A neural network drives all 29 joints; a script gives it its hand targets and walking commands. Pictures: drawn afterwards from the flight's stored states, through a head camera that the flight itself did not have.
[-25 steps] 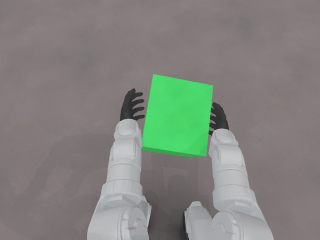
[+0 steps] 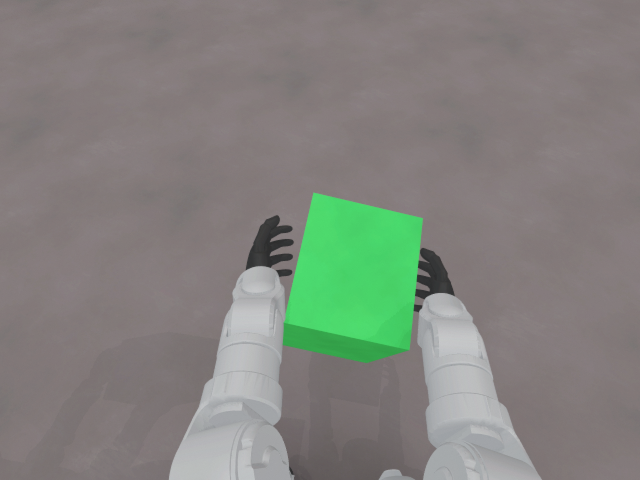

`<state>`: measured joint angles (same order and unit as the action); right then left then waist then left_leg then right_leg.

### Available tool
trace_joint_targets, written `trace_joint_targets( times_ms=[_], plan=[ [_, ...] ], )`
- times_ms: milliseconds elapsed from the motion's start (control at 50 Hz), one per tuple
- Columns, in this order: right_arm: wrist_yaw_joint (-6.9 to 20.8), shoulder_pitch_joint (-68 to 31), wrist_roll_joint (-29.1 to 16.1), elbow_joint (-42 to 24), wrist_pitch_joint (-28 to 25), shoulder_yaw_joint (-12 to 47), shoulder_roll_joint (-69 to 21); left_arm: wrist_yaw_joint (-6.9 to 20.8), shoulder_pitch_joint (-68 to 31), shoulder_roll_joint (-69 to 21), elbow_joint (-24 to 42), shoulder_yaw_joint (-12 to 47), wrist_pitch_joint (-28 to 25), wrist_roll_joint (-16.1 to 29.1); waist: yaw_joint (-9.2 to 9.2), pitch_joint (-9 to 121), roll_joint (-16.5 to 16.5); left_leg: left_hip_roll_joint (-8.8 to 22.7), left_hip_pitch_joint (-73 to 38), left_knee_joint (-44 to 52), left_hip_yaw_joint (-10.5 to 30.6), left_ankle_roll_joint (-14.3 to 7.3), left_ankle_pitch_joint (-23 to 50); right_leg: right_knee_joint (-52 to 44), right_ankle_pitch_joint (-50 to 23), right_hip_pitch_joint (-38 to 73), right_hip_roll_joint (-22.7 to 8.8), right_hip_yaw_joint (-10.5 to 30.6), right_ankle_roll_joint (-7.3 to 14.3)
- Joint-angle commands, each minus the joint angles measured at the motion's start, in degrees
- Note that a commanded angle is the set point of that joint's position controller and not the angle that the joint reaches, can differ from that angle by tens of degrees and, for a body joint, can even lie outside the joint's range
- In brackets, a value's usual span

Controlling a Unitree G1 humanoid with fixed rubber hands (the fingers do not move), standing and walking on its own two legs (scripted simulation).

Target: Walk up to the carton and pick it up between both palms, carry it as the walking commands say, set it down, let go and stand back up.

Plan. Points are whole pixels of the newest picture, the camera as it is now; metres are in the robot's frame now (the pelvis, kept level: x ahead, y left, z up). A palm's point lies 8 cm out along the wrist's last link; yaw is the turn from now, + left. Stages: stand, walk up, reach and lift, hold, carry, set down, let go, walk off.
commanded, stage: reach and lift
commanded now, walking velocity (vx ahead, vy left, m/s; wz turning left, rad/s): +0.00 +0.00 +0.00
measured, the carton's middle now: (343, 288) +0.40 +0.00 -0.09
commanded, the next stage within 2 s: hold in 1.92 s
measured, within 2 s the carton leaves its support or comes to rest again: neither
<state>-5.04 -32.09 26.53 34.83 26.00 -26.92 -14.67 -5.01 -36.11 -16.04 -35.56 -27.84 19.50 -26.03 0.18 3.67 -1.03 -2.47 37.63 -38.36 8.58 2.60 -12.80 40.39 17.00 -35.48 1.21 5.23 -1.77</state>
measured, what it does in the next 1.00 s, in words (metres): stands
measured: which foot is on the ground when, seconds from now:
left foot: down 0.00-1.00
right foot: down 0.00-1.00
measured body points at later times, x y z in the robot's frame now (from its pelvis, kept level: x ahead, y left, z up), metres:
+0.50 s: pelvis +0.01 +0.01 +0.02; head -0.01 +0.02 +0.47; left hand +0.38 +0.10 +0.10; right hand +0.35 -0.14 +0.07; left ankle +0.06 +0.14 -0.71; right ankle +0.03 -0.14 -0.71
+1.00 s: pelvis +0.02 +0.01 +0.03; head -0.05 +0.02 +0.47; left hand +0.35 +0.12 +0.10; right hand +0.33 -0.12 +0.08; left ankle +0.06 +0.14 -0.71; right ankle +0.03 -0.14 -0.71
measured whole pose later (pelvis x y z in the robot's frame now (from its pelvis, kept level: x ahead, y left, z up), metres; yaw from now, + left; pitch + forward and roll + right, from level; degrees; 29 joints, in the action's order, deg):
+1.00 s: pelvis +0.02 +0.01 +0.03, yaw -1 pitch -10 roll +0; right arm -5.2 -28.1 21.6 31.7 45.8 -18.4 -13.0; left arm -3.8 -31.1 -14.4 -30.2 -22.8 38.0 -21.9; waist 0.5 -0.6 -1.0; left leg -1.5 3.2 -22.3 7.8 1.5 -9.5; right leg 22.2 12.4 -0.4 0.0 6.0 -1.8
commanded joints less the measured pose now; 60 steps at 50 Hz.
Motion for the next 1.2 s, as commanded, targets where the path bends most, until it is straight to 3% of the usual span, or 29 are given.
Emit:
trace_joint_targets(
  times_ms=[0,40,60,80,100,140,160,180,200,280,340,380,500,540,560,600,620,640,680,720,800,860,900,940,980,1000,1140,1160,1180],
  plan=[
    [14.4,-42.5,-16.1,-10.0,-5.8,35.0,-54.5,15.0,-19.9,-60.4,-8.2,30.1,2.8,13.1,1.99,28.2,0.8,-5.0,-23.5,5.0,-4.5,-1.5,11.5,-10.6,-12.4,16.9,4.4,-1.8,0.6],
    [14.3,-44.2,-16.5,-5.4,-5.3,34.1,-54.5,13.9,-16.1,-57.7,-12.7,26.0,3.3,10.2,-4.17,24.6,2.0,-5.2,-20.5,5.4,-4.7,-1.8,11.8,-8.5,-12.7,13.1,4.2,-3.0,0.5],
    [14.4,-41.2,-17.0,-6.8,-5.2,38.1,-57.0,13.6,-17.4,-58.7,-7.7,29.9,2.4,12.2,-3.29,29.7,-1.8,-4.7,-25.2,5.3,-4.6,-1.8,15.1,-10.0,-15.0,16.5,4.6,-2.6,-0.4],
    [14.6,-35.7,-15.8,0.0,-3.5,34.5,-55.6,13.1,-13.5,-56.8,-11.6,27.4,4.1,10.1,-4.66,22.6,1.6,-4.7,-24.4,7.4,-4.4,-1.8,10.0,-10.3,-9.3,12.7,4.3,-3.3,0.3],
    [14.9,-33.7,-15.2,0.9,-2.9,34.5,-56.2,12.9,-13.6,-57.4,-9.2,29.3,4.5,10.9,-4.25,23.8,-1.6,-4.4,-25.0,7.9,-4.9,-1.6,10.1,-10.9,-9.5,15.4,5.2,-3.4,-0.1],
    [15.1,-32.0,-13.1,2.9,-2.2,30.2,-52.9,12.8,-14.7,-58.1,-12.0,26.8,6.0,9.0,-1.74,19.5,3.3,-4.7,-25.6,10.5,-4.9,-1.5,4.1,-11.9,-5.5,16.3,4.7,-3.4,1.2],
    [15.3,-35.0,-12.1,2.1,-2.3,30.4,-52.6,13.2,-13.6,-58.1,-14.0,25.0,6.2,9.0,-1.17,19.9,-2.8,-4.4,-28.9,10.9,-5.1,-2.2,2.1,-13.1,-1.8,15.9,4.9,-4.2,0.4],
    [15.1,-31.5,-10.6,4.0,-1.6,26.4,-50.9,13.5,-11.1,-56.8,-16.1,23.9,7.3,6.8,0.19,14.5,1.8,-4.4,-25.9,11.0,-5.8,-1.5,5.2,-13.4,-5.1,12.9,4.4,-4.3,0.9],
    [15.2,-36.5,-12.9,-1.4,-2.2,30.3,-53.1,14.1,-14.7,-57.4,-11.7,26.1,6.3,9.6,0.31,20.8,-3.2,-4.0,-30.0,10.9,-5.1,-2.2,3.8,-14.4,-3.8,19.4,4.2,-3.2,0.0],
    [14.6,-44.3,-16.7,-9.6,-2.3,32.8,-52.8,15.3,-22.4,-65.7,-8.3,33.8,8.2,17.2,3.99,25.4,3.2,-4.1,-34.3,12.4,-4.8,0.2,4.2,-14.9,-5.9,22.7,4.8,-3.5,1.9],
    [14.2,-41.5,-17.2,-7.8,0.9,33.9,-51.7,15.5,-18.3,-63.9,-9.0,34.1,10.4,18.2,4.05,20.5,-0.5,-3.3,-32.7,13.2,-4.6,0.1,4.7,-16.0,-6.0,24.6,4.5,-4.3,1.4],
    [14.6,-43.6,-18.0,-4.8,3.3,33.5,-53.0,14.9,-15.2,-59.9,-13.1,28.7,12.0,15.7,0.38,14.3,-3.7,-3.0,-33.4,13.5,-4.0,-2.0,-0.2,-17.0,0.9,22.8,3.1,-3.4,0.9],
    [16.0,-32.5,-15.0,9.3,8.6,22.0,-48.7,13.3,-11.4,-53.8,-18.7,17.4,16.5,8.0,-2.45,1.1,3.5,-3.0,-34.6,17.8,-5.8,-2.1,3.5,-19.4,-3.0,22.8,2.5,-3.3,1.5],
    [16.1,-37.5,-17.4,-1.2,7.4,25.8,-49.0,13.7,-14.3,-56.0,-10.5,22.2,16.4,11.6,-1.92,5.8,6.2,-3.1,-34.2,18.3,-6.1,-0.8,7.7,-20.4,-8.0,25.8,2.8,-3.5,1.6],
    [16.2,-40.2,-21.4,-5.7,7.6,30.9,-50.9,14.1,-12.4,-57.9,-8.7,24.6,16.5,14.6,-3.40,9.6,1.6,-2.7,-38.7,17.7,-4.7,-1.6,12.3,-19.6,-11.2,26.1,4.0,-4.1,0.8],
    [15.0,-40.4,-23.9,-15.6,7.9,36.6,-53.9,14.1,-10.9,-60.7,-2.5,30.7,16.8,19.7,-0.78,16.5,-2.2,-2.3,-43.4,15.0,-3.3,-1.5,23.0,-18.4,-21.8,29.8,4.5,-2.8,0.3],
    [14.5,-34.9,-23.7,-14.7,8.6,37.1,-53.3,14.2,-12.1,-62.2,-0.1,33.3,17.7,21.2,0.96,17.2,3.6,-2.7,-42.2,15.4,-4.4,-0.3,23.2,-19.1,-23.6,33.7,3.3,-2.1,1.4],
    [14.3,-37.4,-24.1,-17.2,9.2,40.6,-54.6,14.0,-9.3,-62.4,-0.3,33.3,17.8,21.0,-0.20,20.3,-1.4,-2.8,-43.0,15.8,-3.8,-1.0,23.8,-19.0,-24.4,36.5,4.4,-2.5,0.2],
    [13.4,-32.7,-23.6,-19.7,9.8,42.5,-52.6,14.5,-8.5,-63.2,-1.0,36.2,19.1,21.9,1.18,19.2,1.6,-3.9,-42.9,16.4,-4.3,-0.3,21.2,-20.4,-23.9,36.3,3.7,-2.3,0.4],
    [13.4,-35.5,-24.1,-19.8,11.3,44.2,-53.9,14.6,-4.7,-61.3,-2.8,35.0,20.0,20.9,-0.74,18.5,-2.8,-3.5,-40.6,17.0,-4.0,-1.4,17.2,-20.2,-20.8,39.2,3.4,-1.8,-0.8],
    [13.6,-24.9,-19.5,-8.5,13.6,34.9,-50.2,15.4,-5.7,-57.1,-3.8,30.2,21.5,18.7,1.90,8.1,-2.5,-3.0,-38.6,19.9,-3.9,-1.5,11.7,-22.8,-14.9,35.5,3.5,-3.0,0.1],
    [13.9,-33.5,-21.8,-11.4,12.2,34.3,-50.7,15.5,-7.8,-58.8,-5.7,27.7,21.6,16.9,-0.08,4.3,4.0,-3.9,-37.4,19.4,-4.8,-1.2,7.5,-22.8,-9.4,31.9,3.0,-2.2,1.1],
    [14.5,-35.6,-21.0,-10.0,12.0,31.0,-50.3,15.6,-12.7,-58.2,-5.1,26.2,21.7,17.2,1.33,0.5,4.7,-4.1,-36.4,19.5,-4.8,-0.9,4.7,-23.1,-5.3,29.3,3.2,-2.4,1.8],
    [14.6,-40.3,-20.9,-7.6,12.5,31.6,-48.3,15.8,-14.2,-55.0,-9.1,23.1,21.9,16.3,-0.70,0.3,1.5,-4.0,-34.0,18.8,-4.9,-1.3,-1.4,-22.1,1.2,28.6,3.2,-3.2,1.1],
    [15.0,-41.8,-22.4,-10.2,11.1,33.5,-51.2,15.4,-14.7,-57.9,-6.3,25.8,20.8,16.3,-1.95,6.3,5.5,-3.7,-35.4,18.6,-5.2,-1.1,1.9,-21.6,-3.1,30.6,2.8,-2.2,1.7],
    [15.3,-43.6,-22.6,-7.4,11.3,32.5,-50.2,15.4,-19.7,-57.4,-5.0,25.1,19.8,17.5,-0.98,5.7,0.3,-3.3,-33.8,18.1,-3.9,-1.7,-0.7,-20.7,0.8,28.5,3.7,-3.5,1.2],
    [14.2,-41.8,-19.9,-8.1,10.4,31.7,-49.1,15.2,-17.5,-56.6,-9.4,26.7,20.4,17.2,-0.02,13.3,0.9,-3.2,-35.1,17.6,-5.2,-1.0,1.9,-19.7,-4.1,31.4,3.7,-3.5,1.1],
    [14.0,-39.2,-18.7,-5.9,10.9,30.4,-51.0,15.7,-17.1,-55.9,-9.8,25.6,19.7,17.4,0.59,10.3,-4.2,-2.8,-35.7,17.3,-5.0,-1.9,2.1,-20.8,-2.6,29.0,3.6,-3.1,0.6],
    [13.7,-40.1,-18.6,-4.8,10.9,29.4,-49.2,15.7,-13.5,-56.7,-14.5,23.2,20.8,15.4,0.10,6.3,-0.3,-3.1,-34.2,17.9,-5.3,-1.7,1.0,-21.1,-1.8,28.1,3.1,-3.1,1.1]
  ],
)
